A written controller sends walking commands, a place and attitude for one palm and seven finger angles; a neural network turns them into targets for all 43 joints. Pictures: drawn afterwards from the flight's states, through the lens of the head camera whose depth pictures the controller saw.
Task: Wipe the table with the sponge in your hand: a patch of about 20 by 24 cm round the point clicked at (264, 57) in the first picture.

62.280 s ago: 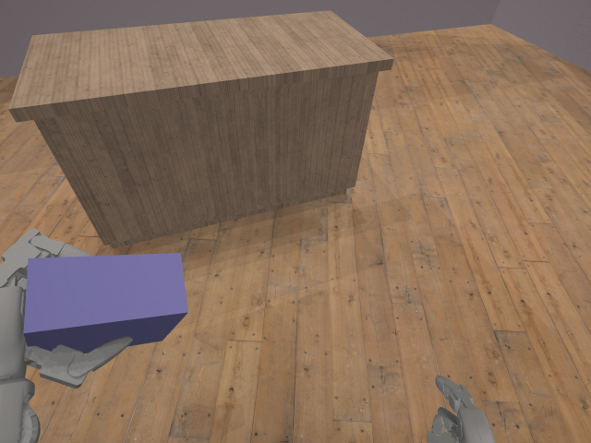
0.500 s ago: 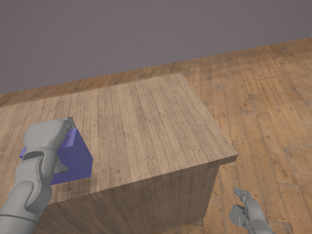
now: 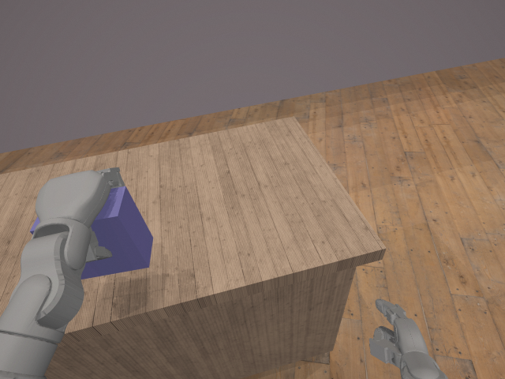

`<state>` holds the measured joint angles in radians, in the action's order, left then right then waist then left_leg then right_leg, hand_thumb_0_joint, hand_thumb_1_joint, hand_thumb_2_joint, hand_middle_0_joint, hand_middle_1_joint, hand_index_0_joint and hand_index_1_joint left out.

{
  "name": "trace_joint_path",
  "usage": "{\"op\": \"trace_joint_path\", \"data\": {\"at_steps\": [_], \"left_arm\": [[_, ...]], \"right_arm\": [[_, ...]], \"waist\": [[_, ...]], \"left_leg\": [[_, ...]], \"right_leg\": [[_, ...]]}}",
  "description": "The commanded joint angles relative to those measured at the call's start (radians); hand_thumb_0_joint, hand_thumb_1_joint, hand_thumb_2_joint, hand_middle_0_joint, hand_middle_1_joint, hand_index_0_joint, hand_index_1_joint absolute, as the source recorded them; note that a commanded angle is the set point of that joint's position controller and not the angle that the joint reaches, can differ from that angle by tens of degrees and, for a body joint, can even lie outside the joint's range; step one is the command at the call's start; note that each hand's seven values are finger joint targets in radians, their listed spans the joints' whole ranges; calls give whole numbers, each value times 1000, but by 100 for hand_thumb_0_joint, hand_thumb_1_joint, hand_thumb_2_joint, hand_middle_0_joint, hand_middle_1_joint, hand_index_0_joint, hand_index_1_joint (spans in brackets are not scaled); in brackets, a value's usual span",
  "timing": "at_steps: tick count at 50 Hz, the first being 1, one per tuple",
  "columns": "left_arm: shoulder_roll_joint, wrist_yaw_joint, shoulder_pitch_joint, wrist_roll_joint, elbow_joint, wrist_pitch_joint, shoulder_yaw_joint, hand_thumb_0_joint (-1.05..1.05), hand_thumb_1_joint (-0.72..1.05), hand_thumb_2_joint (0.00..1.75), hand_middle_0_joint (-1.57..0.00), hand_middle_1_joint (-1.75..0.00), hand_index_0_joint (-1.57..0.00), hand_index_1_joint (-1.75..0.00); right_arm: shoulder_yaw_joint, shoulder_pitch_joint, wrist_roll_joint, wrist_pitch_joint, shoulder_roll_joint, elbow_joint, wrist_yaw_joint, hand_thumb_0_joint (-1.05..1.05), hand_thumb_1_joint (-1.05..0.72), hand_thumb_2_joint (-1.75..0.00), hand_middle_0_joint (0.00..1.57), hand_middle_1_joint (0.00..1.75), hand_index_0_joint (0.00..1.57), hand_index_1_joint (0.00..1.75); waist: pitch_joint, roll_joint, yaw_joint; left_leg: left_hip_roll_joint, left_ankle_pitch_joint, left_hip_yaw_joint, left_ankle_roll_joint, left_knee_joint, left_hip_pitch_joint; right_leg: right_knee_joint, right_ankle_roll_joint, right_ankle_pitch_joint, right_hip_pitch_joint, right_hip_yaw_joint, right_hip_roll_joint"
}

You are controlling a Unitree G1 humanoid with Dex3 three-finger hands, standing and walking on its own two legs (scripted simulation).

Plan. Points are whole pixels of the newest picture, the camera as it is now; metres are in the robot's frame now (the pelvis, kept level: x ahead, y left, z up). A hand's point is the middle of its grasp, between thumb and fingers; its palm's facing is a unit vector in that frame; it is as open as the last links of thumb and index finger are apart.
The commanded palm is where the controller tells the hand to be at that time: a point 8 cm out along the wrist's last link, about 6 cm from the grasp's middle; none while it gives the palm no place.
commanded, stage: lift the sponge slowly off the table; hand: left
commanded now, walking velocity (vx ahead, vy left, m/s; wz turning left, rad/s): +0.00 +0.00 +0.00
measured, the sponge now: (106, 243) +0.27 +0.30 +0.09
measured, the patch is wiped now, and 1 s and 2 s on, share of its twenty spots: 0.95 0.95 0.95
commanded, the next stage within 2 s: bring the sponge back beside the body in 0.14 s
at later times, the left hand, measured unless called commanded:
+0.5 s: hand (90, 230) +0.25 +0.29 +0.14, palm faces +0.08 -0.06 -0.99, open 10.6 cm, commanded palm +0.22 +0.29 +0.22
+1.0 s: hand (80, 261) +0.21 +0.29 +0.13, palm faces +0.08 -0.08 -0.99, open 10.6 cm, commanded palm +0.18 +0.28 +0.20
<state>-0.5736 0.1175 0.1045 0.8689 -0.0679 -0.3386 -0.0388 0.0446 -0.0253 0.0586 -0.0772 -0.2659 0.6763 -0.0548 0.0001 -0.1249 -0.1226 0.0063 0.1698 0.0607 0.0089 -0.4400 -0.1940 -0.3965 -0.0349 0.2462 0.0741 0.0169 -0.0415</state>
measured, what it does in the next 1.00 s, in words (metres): stands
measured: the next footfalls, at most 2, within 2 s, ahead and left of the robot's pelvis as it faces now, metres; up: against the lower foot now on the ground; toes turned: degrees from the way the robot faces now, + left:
none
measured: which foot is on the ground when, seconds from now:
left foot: down 0.00-1.00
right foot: down 0.00-1.00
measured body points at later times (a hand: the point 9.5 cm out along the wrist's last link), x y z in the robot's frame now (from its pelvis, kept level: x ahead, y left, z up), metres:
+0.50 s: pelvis +0.00 +0.00 +0.00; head -0.02 -0.04 +0.45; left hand +0.25 +0.29 +0.20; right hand +0.25 -0.20 -0.08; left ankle +0.05 +0.13 -0.74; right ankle -0.01 -0.10 -0.74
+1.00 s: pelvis -0.01 +0.00 +0.00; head -0.04 -0.04 +0.44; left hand +0.20 +0.29 +0.18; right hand +0.25 -0.19 -0.07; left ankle +0.05 +0.13 -0.74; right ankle -0.01 -0.10 -0.74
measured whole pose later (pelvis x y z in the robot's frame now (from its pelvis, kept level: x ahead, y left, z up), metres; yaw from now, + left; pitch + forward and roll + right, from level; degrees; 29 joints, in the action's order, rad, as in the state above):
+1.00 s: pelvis -0.01 +0.00 +0.00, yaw +0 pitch -6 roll -1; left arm -0.55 0.08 -0.15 0.85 -0.25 -0.36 -0.01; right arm 0.05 -0.01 0.05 -0.08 -0.26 0.66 -0.04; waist 0.01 -0.13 -0.14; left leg 0.01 0.18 0.06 0.01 -0.47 -0.19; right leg -0.42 -0.04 0.25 0.07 0.01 -0.05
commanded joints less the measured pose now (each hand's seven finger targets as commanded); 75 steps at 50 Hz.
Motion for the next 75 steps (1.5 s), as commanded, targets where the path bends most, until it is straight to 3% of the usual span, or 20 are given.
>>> {"op": "trace_joint_path", "data": {"at_steps": [1,8,12,16,17,21,25,32,36,39,41,45,46,54,56,59,61,64,66,75], "left_arm": [[-313,-42,360,29,-215,-29,211,0,10,130,-120,-160,-120,-160],[-245,-5,313,21,-192,-56,139,0,10,130,-120,-160,-120,-160],[-267,-3,380,33,-230,-31,145,0,10,130,-120,-160,-120,-160],[-316,-21,298,30,-273,0,216,0,10,130,-120,-160,-120,-160],[-279,-28,286,27,-276,2,190,0,10,130,-120,-160,-120,-160],[-293,-46,236,20,-299,-9,223,0,10,130,-120,-160,-120,-160],[-268,-51,176,10,-283,-26,201,0,10,130,-120,-160,-120,-160],[-238,-47,160,13,-365,3,172,0,10,130,-120,-160,-120,-160],[-273,-63,96,18,-397,14,227,0,10,130,-120,-160,-120,-160],[-241,-83,41,16,-373,12,213,0,10,130,-120,-160,-120,-160],[-251,-88,62,22,-415,3,219,0,10,130,-120,-160,-120,-160],[-226,-90,-5,11,-361,-13,205,0,10,130,-120,-160,-120,-160],[-237,-84,12,17,-392,-18,208,0,10,130,-120,-160,-120,-160],[-206,-85,-88,17,-420,22,193,0,10,130,-120,-160,-120,-160],[-232,-93,-64,21,-469,31,212,0,10,130,-120,-160,-120,-160],[-218,-113,-120,20,-427,38,223,0,10,130,-120,-160,-120,-160],[-235,-120,-112,20,-469,37,236,0,10,130,-120,-160,-120,-160],[-192,-125,-172,3,-421,34,211,0,10,130,-120,-160,-120,-160],[-197,-120,-157,6,-458,33,205,0,10,130,-120,-160,-120,-160],[-203,-148,-218,15,-485,69,227,0,10,130,-120,-160,-120,-160]], "right_arm": [[-30,242,4,48,-107,-183,3,0,-90,-90,20,30,20,30],[-25,237,8,45,-102,-188,3,0,-90,-90,20,30,20,30],[-21,233,8,53,-96,-192,-4,0,-90,-90,20,30,20,30],[-27,229,1,54,-102,-194,0,0,-90,-90,20,30,20,30],[-24,224,-2,57,-90,-197,1,0,-90,-90,20,30,20,30],[-27,240,-2,50,-98,-198,7,0,-90,-90,20,30,20,30],[-32,230,-5,43,-101,-189,7,0,-90,-90,20,30,20,30],[-27,234,-6,65,-88,-199,0,0,-90,-90,20,30,20,30],[-33,239,-10,63,-94,-198,1,0,-90,-90,20,30,20,30],[-34,227,-14,58,-89,-189,8,0,-90,-90,20,30,20,30],[-31,252,-9,58,-91,-199,9,0,-90,-90,20,30,20,30],[-37,237,-14,51,-93,-185,9,0,-90,-90,20,30,20,30],[-31,260,-8,56,-95,-198,8,0,-90,-90,20,30,20,30],[-36,231,-19,69,-86,-191,3,0,-90,-90,20,30,20,30],[-34,247,-15,72,-86,-204,0,0,-90,-90,20,30,20,30],[-43,222,-22,73,-86,-191,1,0,-90,-90,20,30,20,30],[-41,241,-18,75,-87,-201,2,0,-90,-90,20,30,20,30],[-45,221,-21,77,-85,-190,3,0,-90,-90,20,30,20,30],[-42,246,-16,82,-85,-202,1,0,-90,-90,20,30,20,30],[-54,211,-28,93,-82,-190,-3,0,-90,-90,20,30,20,30]], "waist": [[225,7,-6],[199,56,8],[215,26,11],[238,6,-6],[241,18,-7],[218,-5,-12],[201,37,-5],[203,9,-2],[197,9,-12],[168,24,-16],[175,-29,-18],[159,52,-13],[156,17,-15],[131,32,-11],[131,-16,-12],[127,31,-18],[126,-19,-19],[94,43,-14],[88,-11,-11],[95,36,-16]], "left_leg": [[-47,-141,-1,-54,44,105],[-43,-116,-7,-58,34,90],[-44,-113,-4,-59,32,104],[-44,-139,3,-58,30,114],[-44,-154,-4,-58,27,112],[-42,-153,0,-54,28,110],[-42,-142,-8,-56,20,102],[-38,-123,1,-59,25,119],[-38,-139,7,-58,25,123],[-36,-128,-1,-54,27,107],[-36,-116,8,-53,37,111],[-36,-114,-3,-54,26,102],[-35,-100,6,-54,32,101],[-35,-79,-2,-57,19,108],[-36,-55,5,-56,25,110],[-35,-75,-6,-55,16,106],[-38,-62,3,-54,22,107],[-36,-54,-6,-53,17,93],[-38,-25,-2,-53,23,98],[-35,-34,-8,-55,17,103]], "right_leg": [[62,-47,-173,18,-73,-10],[57,-32,-149,50,-43,-3],[55,-36,-134,51,-37,-5],[52,-45,-166,25,-63,-11],[44,-40,-177,18,-42,-4],[53,-47,-181,28,-73,-10],[54,-34,-173,41,-54,-3],[52,-37,-133,48,-41,-9],[57,-45,-157,39,-73,-17],[61,-37,-133,51,-48,-12],[59,-49,-116,45,-76,-21],[65,-35,-123,54,-60,-11],[65,-45,-102,58,-85,-19],[74,-33,-71,84,-59,-13],[77,-43,-44,82,-91,-21],[78,-36,-60,81,-72,-13],[78,-45,-49,77,-99,-22],[86,-33,-39,93,-76,-12],[91,-40,-7,102,-103,-18],[89,-32,-15,94,-80,-13]]}}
